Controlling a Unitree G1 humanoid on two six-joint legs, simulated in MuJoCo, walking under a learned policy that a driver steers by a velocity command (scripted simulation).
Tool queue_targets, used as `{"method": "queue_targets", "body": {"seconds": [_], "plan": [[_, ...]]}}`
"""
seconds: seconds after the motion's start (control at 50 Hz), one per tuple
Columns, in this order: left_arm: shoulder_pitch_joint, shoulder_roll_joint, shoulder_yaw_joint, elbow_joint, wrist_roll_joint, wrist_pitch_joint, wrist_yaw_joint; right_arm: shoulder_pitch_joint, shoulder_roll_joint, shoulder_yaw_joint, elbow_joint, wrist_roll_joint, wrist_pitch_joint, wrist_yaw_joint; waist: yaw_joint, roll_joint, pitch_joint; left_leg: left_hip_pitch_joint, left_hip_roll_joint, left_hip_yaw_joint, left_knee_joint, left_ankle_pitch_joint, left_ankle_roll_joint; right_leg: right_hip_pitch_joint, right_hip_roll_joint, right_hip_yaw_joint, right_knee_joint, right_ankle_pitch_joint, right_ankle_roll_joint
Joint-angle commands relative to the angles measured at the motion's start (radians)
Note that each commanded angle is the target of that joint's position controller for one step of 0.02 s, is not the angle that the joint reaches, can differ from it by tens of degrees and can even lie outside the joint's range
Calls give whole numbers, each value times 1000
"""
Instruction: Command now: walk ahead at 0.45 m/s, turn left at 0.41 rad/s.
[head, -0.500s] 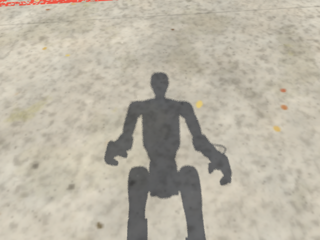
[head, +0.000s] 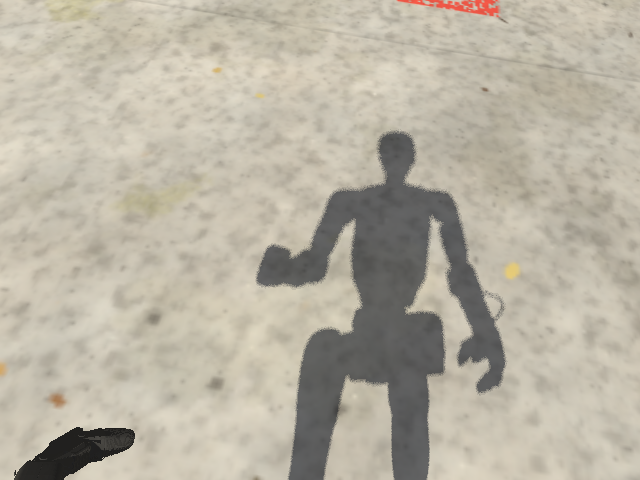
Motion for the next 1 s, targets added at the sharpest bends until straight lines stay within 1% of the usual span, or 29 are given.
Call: {"method": "queue_targets", "body": {"seconds": [0.02, 0.08, 0.12, 0.16, 0.18, 0.2, 0.22, 0.24, 0.26, 0.28, 0.3, 0.32, 0.38, 0.42, 0.48, 0.54, 0.58, 0.62, 0.64, 0.66, 0.68, 0.7, 0.72, 0.74, 0.76, 0.78, 0.82, 0.88, 1.0], "plan": [[-188, 32, -4, -97, -8, -26, -19, 45, -174, -51, -24, 6, -10, -13, -35, 140, 48, -35, 207, -132, -82, 309, 94, 21, 38, -47, -129, 101, -3], [-222, 42, -5, -103, -18, -35, -35, 54, -181, -54, -2, 4, -5, -12, -44, 150, 74, 38, 247, -121, -65, 354, 92, 22, 37, -67, -198, 88, -43], [-186, 66, 4, -93, -20, -36, -38, 45, -190, -57, 5, 0, -1, -11, -18, 174, 55, 105, 263, -96, -9, 562, 75, 66, 51, -90, -216, 10, -85], [-47, 116, 28, -58, -15, -31, -27, 31, -208, -62, 5, -5, 7, -14, 55, 201, -62, 165, 244, -52, 182, 994, 54, 240, 112, -144, -203, -81, -141], [106, 145, 40, -22, -14, -25, -19, 1, -208, -57, -2, -10, 11, -14, 141, 188, -160, 101, 213, -12, 369, 1083, 28, 458, 102, -138, -214, -32, -184], [298, 189, 46, 8, -1, -18, -12, -2, -168, -41, -25, -32, 9, -17, 204, 80, -313, -127, 173, -7, 666, 789, 5, 802, -74, 96, -158, -13, -264], [355, 245, 60, 40, -10, -20, -23, 154, -50, -7, -29, -29, -5, 0, 104, -240, -451, -543, -37, -1, 1052, -190, -82, 1158, -326, 651, -233, -220, -466], [348, 147, 42, 47, -39, -17, -23, 60, -149, -19, -40, -13, -27, 6, 161, -150, -393, -669, -6, -70, 1129, -240, -73, 1124, -290, 761, -367, -410, -429], [270, 125, 32, 33, -34, -11, -13, -87, -190, -30, -83, 16, -47, 14, 164, -88, -207, -730, 50, -60, 1107, -151, -64, 966, -259, 599, -397, -402, -376], [218, 120, 28, 20, -19, -4, -6, -160, -181, -23, -102, 9, -67, 16, 140, 29, -126, -698, 86, -38, 1042, -85, -56, 806, -217, 505, -423, -301, -348], [188, 113, 24, 12, -10, -1, -4, -189, -172, -27, -110, -12, -77, 16, 107, 70, -63, -671, 107, -24, 971, -54, -65, 687, -179, 439, -443, -185, -341], [177, 105, 19, 7, 3, -2, 1, -171, -164, -28, -113, -21, -77, 18, 70, 45, -58, -617, 129, -25, 926, -30, -72, 615, -149, 394, -465, -115, -341], [176, 104, 19, 12, -17, 1, 12, -149, -126, -18, -120, -34, -59, 15, 34, -9, -36, -573, 148, 13, 769, -41, -118, 486, -116, 305, -501, -17, -356], [192, 139, 28, 19, -21, 4, 23, -223, -96, -3, -151, -40, -54, 12, 51, -15, -7, -546, 139, 45, 625, 38, -145, 396, -87, 243, -513, -2, -342], [243, 161, 37, 35, -30, 17, 34, -358, -75, 7, -179, -33, -61, 17, 109, -16, -1, -441, 88, 58, 388, 289, -161, 328, -30, 190, -488, -59, -282], [305, 162, 37, 52, -40, 33, 38, -415, -103, -5, -197, -13, -69, 24, 131, -33, -22, -389, 58, 31, 278, 345, -162, 389, -52, 252, -425, -139, -253], [313, 158, 37, 53, -38, 41, 41, -411, -133, -21, -202, -7, -73, 26, 115, -50, -33, -361, 59, 9, 233, 285, -141, 453, -78, 318, -358, -186, -228], [296, 140, 33, 45, -31, 48, 40, -326, -155, -40, -183, -4, -79, 25, 59, -67, -55, -237, 61, 25, 183, 222, -98, 454, -65, 339, -261, -183, -194], [295, 100, 20, 36, -23, 46, 37, -230, -185, -56, -171, -14, -83, 18, 9, -50, -119, -81, 113, -3, 170, 192, -58, 413, -16, 300, -122, -174, -161], [316, 23, -6, 14, 0, 42, 33, -75, -247, -72, -160, -26, -80, 9, -40, 96, -267, 165, 310, -193, 175, 131, 10, 289, 57, 198, 184, -384, -120], [423, 11, -15, -24, -38, 31, 33, -28, -304, -86, -127, -38, -64, 19, 21, 421, -333, 349, 495, -677, 47, -155, 158, -33, 134, 90, 471, -652, -79], [415, 108, 4, 5, -52, 34, 38, -65, -216, -71, -143, -25, -62, 24, 6, 290, -243, 282, 480, -707, 8, -300, 150, -127, 58, 120, 601, -585, -62], [323, 143, 14, -3, -46, 41, 36, -97, -158, -55, -146, -21, -57, 21, -13, 189, -141, 191, 435, -521, 13, -238, 113, -144, 26, 101, 633, -488, -54], [273, 134, 15, -10, -33, 46, 36, -137, -140, -48, -144, -28, -55, 22, 1, 115, -83, 83, 385, -380, 2, -77, 93, -107, -3, 82, 611, -419, -46], [243, 125, 20, -23, -25, 48, 35, -167, -124, -43, -134, -32, -54, 22, 20, 119, -46, 15, 348, -293, -16, 31, 88, -89, -29, 83, 563, -373, -42], [238, 111, 20, -26, -29, 54, 29, -184, -111, -40, -128, -35, -56, 20, 36, 136, -21, -39, 314, -207, -44, 103, 76, -51, -50, 74, 534, -349, -41], [232, 73, 13, -34, -31, 67, 22, -182, -113, -45, -107, -26, -66, 21, 46, 153, -14, -75, 304, -117, -82, 191, 88, -29, -60, 49, 494, -320, -33], [170, 49, 4, -60, -21, 74, 18, -167, -147, -60, -73, -22, -70, 18, 42, 116, 4, -57, 321, -26, -115, 298, 109, -75, -70, 47, 381, -249, -17], [4, 26, -12, -97, -23, 58, -17, -136, -199, -73, -23, -13, -52, 8, -10, 92, 39, -11, 304, 162, -126, 357, 72, -13, -53, -34, 64, -18, -40]]}}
